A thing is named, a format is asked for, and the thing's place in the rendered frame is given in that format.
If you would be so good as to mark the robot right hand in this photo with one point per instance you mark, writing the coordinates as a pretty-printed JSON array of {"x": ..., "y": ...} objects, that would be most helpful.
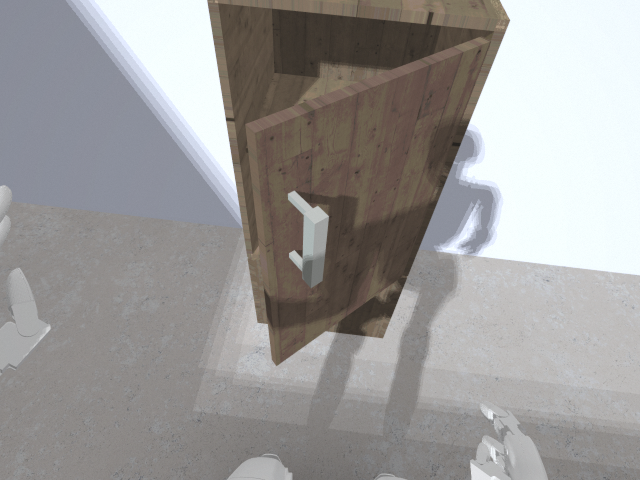
[{"x": 516, "y": 459}]

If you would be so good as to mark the cupboard door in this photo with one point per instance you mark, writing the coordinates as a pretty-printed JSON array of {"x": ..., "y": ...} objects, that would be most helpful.
[{"x": 370, "y": 156}]

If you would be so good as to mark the handle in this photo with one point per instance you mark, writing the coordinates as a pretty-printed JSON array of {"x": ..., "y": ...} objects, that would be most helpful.
[{"x": 315, "y": 229}]

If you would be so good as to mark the robot left shin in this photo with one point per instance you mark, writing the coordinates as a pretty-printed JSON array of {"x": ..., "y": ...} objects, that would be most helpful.
[{"x": 271, "y": 456}]

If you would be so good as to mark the left robot thigh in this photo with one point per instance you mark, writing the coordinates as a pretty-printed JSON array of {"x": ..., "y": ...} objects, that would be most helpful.
[{"x": 261, "y": 468}]

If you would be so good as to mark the robot left hand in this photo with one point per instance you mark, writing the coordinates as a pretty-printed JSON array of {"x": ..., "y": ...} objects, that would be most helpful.
[{"x": 18, "y": 341}]

